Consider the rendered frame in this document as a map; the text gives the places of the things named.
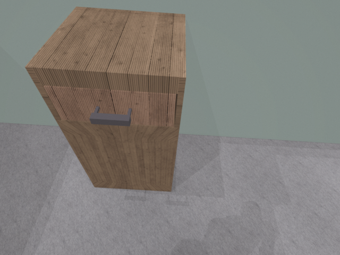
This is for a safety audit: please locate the handle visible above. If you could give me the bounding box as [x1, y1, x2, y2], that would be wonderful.
[89, 106, 132, 126]

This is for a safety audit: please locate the drawer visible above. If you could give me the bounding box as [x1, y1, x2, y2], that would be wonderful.
[44, 86, 176, 126]

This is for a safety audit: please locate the cabinet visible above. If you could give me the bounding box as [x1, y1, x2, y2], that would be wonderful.
[25, 6, 186, 192]

